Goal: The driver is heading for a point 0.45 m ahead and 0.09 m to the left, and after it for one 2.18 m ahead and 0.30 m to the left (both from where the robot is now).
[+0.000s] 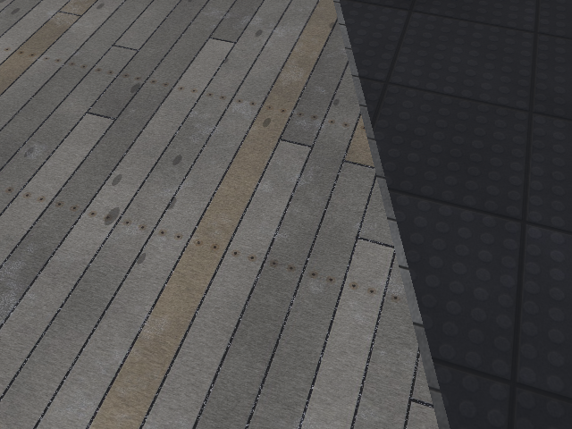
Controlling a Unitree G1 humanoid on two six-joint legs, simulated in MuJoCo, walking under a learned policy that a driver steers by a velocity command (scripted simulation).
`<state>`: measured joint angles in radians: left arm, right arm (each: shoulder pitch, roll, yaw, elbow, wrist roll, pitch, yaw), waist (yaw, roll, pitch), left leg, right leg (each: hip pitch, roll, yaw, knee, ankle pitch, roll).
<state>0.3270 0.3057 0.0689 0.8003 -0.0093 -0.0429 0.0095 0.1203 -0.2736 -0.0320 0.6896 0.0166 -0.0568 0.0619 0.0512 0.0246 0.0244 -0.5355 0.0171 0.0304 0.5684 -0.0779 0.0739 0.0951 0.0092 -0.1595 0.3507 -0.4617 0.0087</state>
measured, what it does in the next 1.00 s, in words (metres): walks ahead, turning left: right foot, then left foot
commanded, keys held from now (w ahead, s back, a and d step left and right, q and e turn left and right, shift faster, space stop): w+q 0.70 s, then w+e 0.30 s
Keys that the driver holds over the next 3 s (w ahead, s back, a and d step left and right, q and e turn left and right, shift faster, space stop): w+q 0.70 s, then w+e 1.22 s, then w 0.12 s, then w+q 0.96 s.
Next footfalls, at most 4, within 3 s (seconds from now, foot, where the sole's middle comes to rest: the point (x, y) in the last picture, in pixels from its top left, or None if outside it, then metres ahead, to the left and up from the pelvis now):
0.48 right None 0.46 -0.07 -0.76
0.96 left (191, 361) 0.60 0.29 -0.76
1.48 right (274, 247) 0.94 0.11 -0.76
1.98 left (217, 168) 1.23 0.31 -0.76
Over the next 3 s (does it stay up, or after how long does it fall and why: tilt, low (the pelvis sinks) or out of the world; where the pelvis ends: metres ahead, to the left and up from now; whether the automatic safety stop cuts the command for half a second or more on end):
stays up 1.57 0.21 0.00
